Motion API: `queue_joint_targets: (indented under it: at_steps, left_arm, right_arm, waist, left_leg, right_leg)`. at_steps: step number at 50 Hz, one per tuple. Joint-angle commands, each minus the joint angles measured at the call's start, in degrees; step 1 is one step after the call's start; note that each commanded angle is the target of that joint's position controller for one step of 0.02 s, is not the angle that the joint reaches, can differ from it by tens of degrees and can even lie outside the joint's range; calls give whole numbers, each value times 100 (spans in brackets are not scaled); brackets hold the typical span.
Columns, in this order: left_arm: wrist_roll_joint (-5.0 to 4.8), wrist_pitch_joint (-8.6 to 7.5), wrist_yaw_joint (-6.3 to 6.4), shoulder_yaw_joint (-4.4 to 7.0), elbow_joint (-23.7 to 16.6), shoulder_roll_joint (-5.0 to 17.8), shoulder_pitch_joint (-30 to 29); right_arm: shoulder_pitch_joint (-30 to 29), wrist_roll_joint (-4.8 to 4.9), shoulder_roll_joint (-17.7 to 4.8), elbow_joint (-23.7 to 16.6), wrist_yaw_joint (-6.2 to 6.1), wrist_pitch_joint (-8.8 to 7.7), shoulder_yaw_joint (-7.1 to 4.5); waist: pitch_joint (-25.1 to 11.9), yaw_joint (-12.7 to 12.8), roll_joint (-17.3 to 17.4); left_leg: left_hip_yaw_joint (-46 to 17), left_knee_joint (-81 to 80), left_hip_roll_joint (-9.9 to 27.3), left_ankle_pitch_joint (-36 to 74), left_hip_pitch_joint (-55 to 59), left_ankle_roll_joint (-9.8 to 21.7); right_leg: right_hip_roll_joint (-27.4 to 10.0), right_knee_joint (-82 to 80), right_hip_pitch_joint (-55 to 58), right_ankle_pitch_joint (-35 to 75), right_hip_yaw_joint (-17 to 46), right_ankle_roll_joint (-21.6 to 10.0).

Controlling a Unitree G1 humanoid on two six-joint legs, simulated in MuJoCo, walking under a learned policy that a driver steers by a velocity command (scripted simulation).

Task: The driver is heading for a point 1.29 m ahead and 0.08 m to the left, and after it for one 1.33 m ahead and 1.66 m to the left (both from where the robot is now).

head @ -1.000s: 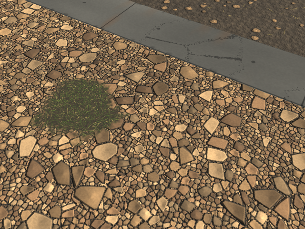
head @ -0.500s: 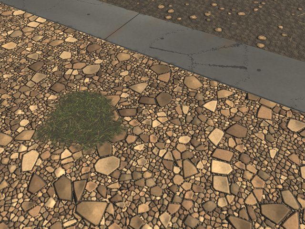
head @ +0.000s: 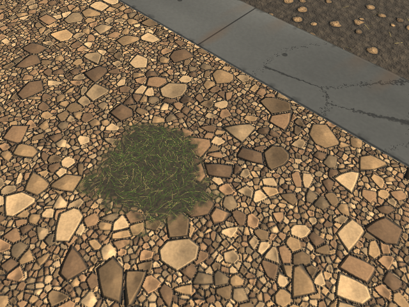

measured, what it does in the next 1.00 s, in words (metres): walks ahead, turning left: right foot, then left foot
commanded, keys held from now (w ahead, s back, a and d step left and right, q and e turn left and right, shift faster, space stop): w+q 0.30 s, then w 0.60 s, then w+e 0.10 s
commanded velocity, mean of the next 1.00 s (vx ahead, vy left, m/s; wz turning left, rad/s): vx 0.50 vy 0.00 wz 0.28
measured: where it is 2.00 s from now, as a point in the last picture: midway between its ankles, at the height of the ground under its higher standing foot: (168, 211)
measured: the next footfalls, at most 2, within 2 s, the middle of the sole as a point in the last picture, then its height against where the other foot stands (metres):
right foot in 0.34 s outside the picture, level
left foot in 0.86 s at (154, 265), level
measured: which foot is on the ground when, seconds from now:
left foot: down 0.00-0.36, up 0.38-0.84, down 0.86-1.00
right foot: up 0.00-0.32, down 0.34-0.88, up 0.90-1.00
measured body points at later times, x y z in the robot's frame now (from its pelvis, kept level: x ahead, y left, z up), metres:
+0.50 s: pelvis +0.30 -0.04 +0.01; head +0.33 -0.04 +0.46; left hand +0.36 +0.25 -0.10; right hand +0.43 -0.29 -0.12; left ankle +0.19 +0.07 -0.64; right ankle +0.37 -0.13 -0.73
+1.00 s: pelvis +0.54 +0.09 +0.01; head +0.56 +0.12 +0.46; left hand +0.52 +0.38 -0.13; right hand +0.74 -0.12 -0.09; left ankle +0.56 +0.19 -0.73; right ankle +0.52 -0.07 -0.64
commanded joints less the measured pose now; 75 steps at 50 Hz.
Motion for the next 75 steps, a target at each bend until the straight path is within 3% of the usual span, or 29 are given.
queue_joint_targets:
  at_steps: [1, 5, 12, 15, 17, 18, 19, 20, 21, 22, 26, 29, 38, 40, 42, 43, 44, 45, 46, 49, 53, 60, 66, 68, 69, 70, 71, 73, 75]
  left_arm:
    - [82, 35, 87, 233, -446, 629, 322]
    - [200, 157, 131, 243, -910, 577, -677]
    - [48, 55, -80, 154, -1411, 558, -1986]
    - [25, -38, -154, 216, -1475, 812, -1832]
    - [118, -104, -127, 338, -1208, 1083, -676]
    - [181, -94, -93, 409, -1095, 1419, 333]
    - [193, -1, -151, 533, -757, 1768, 847]
    - [90, 14, -191, 383, -885, 1108, 689]
    - [62, 36, -182, 294, -966, 782, 330]
    - [110, 69, -189, 259, -1022, 774, -18]
    - [127, 76, -223, 191, -867, 598, -161]
    - [72, 92, -178, 273, -728, 885, 59]
    - [-60, 292, -114, 300, -330, 1114, 727]
    - [-71, 354, -92, 327, -294, 1210, 682]
    - [-65, 411, -63, 294, -309, 1175, 569]
    - [23, 407, -46, 200, -428, 987, 519]
    - [90, 300, -71, 1, -581, 362, 1083]
    - [14, 175, -97, 43, -494, 590, 1045]
    - [-155, 126, -126, 167, -622, 1020, 592]
    - [-53, 284, -62, 215, -660, 885, 218]
    - [-61, 520, -35, 210, -680, 613, 240]
    - [95, 460, -238, 99, -1209, 300, -928]
    - [102, 515, -500, 255, -1601, 717, -693]
    - [128, 478, -391, 495, -1422, 1264, 369]
    - [149, 536, -238, 598, -1499, 1843, 461]
    - [219, 529, -238, 548, -1712, 1878, 389]
    - [175, 581, -249, 477, -1862, 1487, 186]
    - [31, 661, -196, 372, -1941, 1100, -420]
    - [94, 743, -149, 350, -2025, 1052, -670]
  right_arm:
    - [-156, -26, -556, -451, -46, -116, -75]
    - [434, -3, -853, -426, -254, -117, -138]
    - [1242, 117, -864, -360, -359, 12, -167]
    - [1240, 82, -928, -438, -404, 79, -207]
    - [1188, 9, -659, -526, -378, 80, -115]
    - [1294, -97, -375, -623, -352, 60, -2]
    - [2272, 122, -53, -648, -304, -21, 88]
    - [2164, 213, -665, -481, -325, -41, -1]
    - [1442, 191, -945, -596, -325, -42, -74]
    - [1053, 115, -863, -690, -345, -45, -67]
    - [904, 29, -460, -809, -280, -22, -43]
    - [416, -36, -309, -1007, -260, -12, 35]
    - [-1037, 58, -399, -1457, -91, -97, 95]
    - [-965, 54, -541, -1486, -53, -124, 46]
    - [105, 10, -867, -1163, -87, -131, -147]
    - [1158, -33, -1228, -918, -147, -121, -289]
    - [1741, -100, -1829, -809, -179, -63, -424]
    - [1871, -22, -1422, -774, -149, -46, -303]
    - [1425, -2, -1112, -824, -142, -61, -199]
    - [381, -106, -555, -941, -99, -142, -38]
    - [421, -174, -652, -704, -127, -298, -107]
    - [598, -137, -880, -498, -399, -175, -97]
    - [578, 36, -1206, -547, -565, 227, -223]
    - [602, 24, -1124, -662, -583, 277, -194]
    - [1045, -286, -583, -839, -510, 201, -27]
    - [1382, -254, -537, -928, -380, 89, 69]
    - [990, -84, -986, -906, -294, 63, -54]
    - [436, -57, -881, -1015, -374, 162, -58]
    - [456, -113, -898, -1066, -451, 330, -104]
  waist:
    - [-411, 247, 218]
    - [-62, 33, 346]
    - [-163, -459, 488]
    - [-273, -256, 655]
    - [-964, 284, 634]
    - [-1865, 624, 4]
    - [-2420, 196, -2195]
    - [-1945, 343, -1354]
    - [-1135, 466, -661]
    - [-729, 344, -141]
    - [-424, -7, -412]
    - [-302, 61, -315]
    - [31, 393, -445]
    - [-33, 228, -490]
    - [-665, -362, -393]
    - [-1386, -788, -73]
    - [-2118, -634, 1345]
    - [-2416, -710, 1478]
    - [-1489, -640, 1056]
    - [-456, -92, 651]
    - [-229, 94, 509]
    - [-66, -204, 342]
    - [-467, 31, 560]
    - [-1095, 554, 55]
    - [-1733, 182, -1189]
    - [-2772, 69, -1403]
    - [-2764, 367, -484]
    - [-1437, 117, 265]
    - [-1011, -160, -42]
  left_leg:
    - [-2068, -1701, 1493, 318, 621, 1123]
    - [-1637, -1853, 1213, 486, 30, 1025]
    - [-2014, -1169, 1263, 121, 799, 659]
    - [-2505, -562, 1471, 370, 1326, 543]
    - [-2201, 613, 1084, 1132, 1180, 295]
    - [-1638, 2238, 672, 231, 431, 84]
    - [-1075, 3963, -58, -2396, -1627, -266]
    - [-1381, 4642, 363, -2363, -2304, -265]
    - [-1298, 4743, 530, -1796, -2483, -268]
    - [-1098, 4597, 726, -1382, -2287, -305]
    - [-716, 3565, 1143, -950, -1744, -365]
    - [-539, 2659, 1277, -458, -1956, -492]
    - [-217, 458, 969, 770, -1315, -396]
    - [-163, 233, 886, 431, -1002, -242]
    - [96, -40, 601, 379, 620, 3]
    - [-562, 133, 1221, 426, 2212, 302]
    - [-3061, -188, 2666, -263, 4283, 1154]
    - [-4362, -935, 2911, -1024, 4312, 1352]
    - [-3545, -1042, 2747, -1234, 3575, 1059]
    - [-1773, -1620, 2106, -355, 1475, 613]
    - [-745, -2042, 1966, 669, 937, 598]
    - [676, -1636, 1717, 3096, 1108, 229]
    - [689, -44, 2104, 4603, 2272, 74]
    - [894, 2084, 1539, 3588, 1628, -375]
    - [899, 4012, 804, -760, -199, -760]
    - [-275, 5542, -24, -3398, -1565, -938]
    - [-911, 5679, 411, -2902, -1767, -838]
    - [-719, 4864, 787, -2056, -1954, -821]
    - [-652, 4122, 856, -1712, -1299, -850]
  right_leg:
    - [-428, -437, -942, 273, 238, 23]
    - [-241, -2116, -1091, 1452, -14, 339]
    - [304, -4412, -574, 2500, 91, 335]
    - [360, -4708, -222, 1737, 167, 158]
    - [161, -4843, 1413, 1686, 147, -244]
    - [-812, -4674, 2981, 1498, 1129, -624]
    - [-1915, -5325, 4657, 180, 3894, -1573]
    - [-1871, -5594, 4426, -904, 4209, -1408]
    - [-1607, -5644, 3673, -614, 3250, -1149]
    - [-1368, -5747, 2913, 214, 2571, -1055]
    - [-845, -6187, 1872, 1793, 1327, -1102]
    - [-907, -6463, 1804, 2225, 981, -1238]
    - [-948, -6349, 2108, 2138, 308, -922]
    - [-1077, -6066, 2360, 2546, 320, -818]
    - [-745, -4788, 2189, 4007, -50, -587]
    - [-454, -3325, 1291, 3370, -311, -368]
    - [460, -1050, -1042, 645, -590, 45]
    - [534, -166, -1812, -1383, 214, 5]
    - [200, 155, -2298, -1039, 302, -96]
    - [-407, -622, -1585, 232, 208, -98]
    - [-385, -994, -1475, 1047, 399, 24]
    - [12, -3353, -993, 2866, -319, 74]
    - [433, -3915, -662, 1303, -703, -314]
    - [517, -4830, 1077, 2977, -352, -701]
    - [-848, -4185, 2869, 6012, 1429, -1397]
    - [-1919, -4572, 4048, 6076, 3712, -2594]
    - [-1580, -4792, 3719, 5117, 3081, -2330]
    - [-989, -5128, 2167, 3565, 2020, -1708]
    - [-625, -5434, 940, 2816, 1731, -1505]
